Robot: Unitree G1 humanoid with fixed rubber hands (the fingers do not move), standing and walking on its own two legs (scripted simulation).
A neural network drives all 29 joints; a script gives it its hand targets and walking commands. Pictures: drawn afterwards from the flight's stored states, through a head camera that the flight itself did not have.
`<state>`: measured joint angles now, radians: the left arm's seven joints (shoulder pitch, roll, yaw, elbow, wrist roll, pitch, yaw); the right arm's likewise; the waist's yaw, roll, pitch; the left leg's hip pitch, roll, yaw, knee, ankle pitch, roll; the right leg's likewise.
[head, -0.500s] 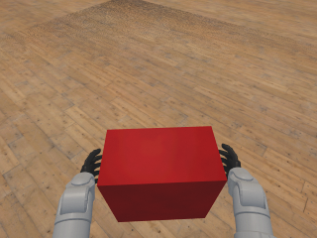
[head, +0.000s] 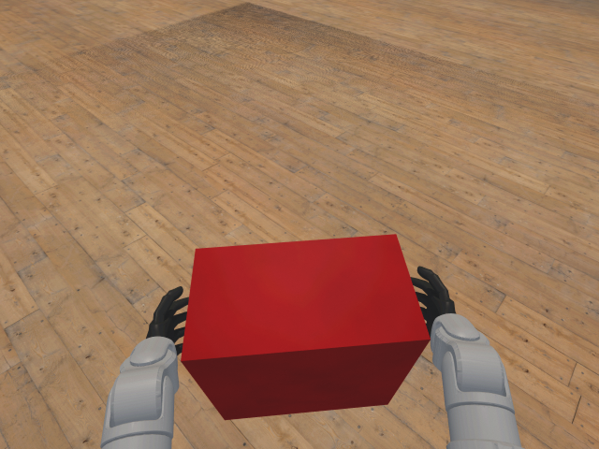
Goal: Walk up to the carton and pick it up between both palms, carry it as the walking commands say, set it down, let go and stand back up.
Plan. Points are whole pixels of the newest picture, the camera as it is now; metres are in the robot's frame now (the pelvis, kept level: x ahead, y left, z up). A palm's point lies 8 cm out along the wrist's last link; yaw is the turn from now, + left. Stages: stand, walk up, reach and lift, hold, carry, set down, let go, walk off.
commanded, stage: set down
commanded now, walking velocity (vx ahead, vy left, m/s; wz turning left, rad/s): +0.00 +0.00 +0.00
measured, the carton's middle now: (302, 335) +0.30 +0.00 -0.04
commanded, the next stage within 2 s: none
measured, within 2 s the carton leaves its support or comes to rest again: neither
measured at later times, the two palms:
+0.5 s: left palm (177, 347) +0.27 +0.19 -0.02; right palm (430, 327) +0.29 -0.18 +0.00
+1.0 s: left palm (190, 367) +0.29 +0.19 -0.14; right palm (402, 350) +0.32 -0.18 -0.12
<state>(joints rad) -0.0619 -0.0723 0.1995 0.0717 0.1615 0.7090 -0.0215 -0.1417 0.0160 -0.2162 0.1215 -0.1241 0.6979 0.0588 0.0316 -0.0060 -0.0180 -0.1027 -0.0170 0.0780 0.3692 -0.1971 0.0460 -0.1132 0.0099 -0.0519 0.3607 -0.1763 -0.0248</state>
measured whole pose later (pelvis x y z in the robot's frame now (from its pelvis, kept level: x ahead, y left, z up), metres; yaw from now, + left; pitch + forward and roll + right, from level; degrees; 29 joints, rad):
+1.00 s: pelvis +0.00 +0.00 -0.06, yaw +5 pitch +24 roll -1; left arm -0.29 -0.05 0.31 0.53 0.14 0.24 0.00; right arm -0.34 0.05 -0.40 0.56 -0.13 0.22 0.06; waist -0.04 0.01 -0.16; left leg -0.94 -0.10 -0.07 0.86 -0.34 0.05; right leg -0.91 0.08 0.07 0.85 -0.37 0.00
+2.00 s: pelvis -0.07 +0.00 -0.21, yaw +4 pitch +44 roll -3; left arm -0.73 0.06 0.25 0.72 0.03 0.19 0.08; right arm -0.69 -0.11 -0.42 0.69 0.00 0.15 0.02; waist -0.05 0.02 -0.21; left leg -1.81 -0.13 -0.03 1.50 -0.44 0.04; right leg -1.77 0.09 0.04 1.50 -0.49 0.03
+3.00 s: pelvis -0.12 -0.02 -0.36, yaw +4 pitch +40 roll -2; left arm -1.15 0.26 0.19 0.85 -0.07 0.25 0.08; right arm -1.10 -0.22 -0.35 0.79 0.07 0.21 -0.06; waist -0.04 -0.01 0.12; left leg -2.23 -0.13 0.01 1.98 -0.45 0.02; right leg -2.19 0.10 0.00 2.00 -0.51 0.04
